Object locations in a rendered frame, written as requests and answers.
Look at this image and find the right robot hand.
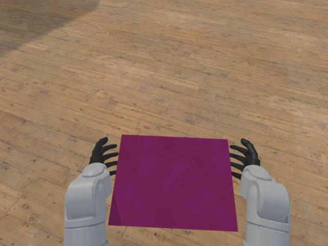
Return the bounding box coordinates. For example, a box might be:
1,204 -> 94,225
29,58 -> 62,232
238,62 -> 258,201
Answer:
229,138 -> 260,180

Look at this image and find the carton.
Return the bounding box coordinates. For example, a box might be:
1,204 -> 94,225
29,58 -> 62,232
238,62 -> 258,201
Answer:
108,134 -> 238,232

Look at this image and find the left robot hand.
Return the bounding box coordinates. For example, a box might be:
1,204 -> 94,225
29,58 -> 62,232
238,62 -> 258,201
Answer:
89,137 -> 119,176

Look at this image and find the robot right forearm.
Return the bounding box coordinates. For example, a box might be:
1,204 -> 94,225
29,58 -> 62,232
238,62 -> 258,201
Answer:
239,165 -> 290,246

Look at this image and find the robot left forearm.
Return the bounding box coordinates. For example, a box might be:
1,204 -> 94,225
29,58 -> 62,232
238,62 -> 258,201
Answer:
64,162 -> 112,246

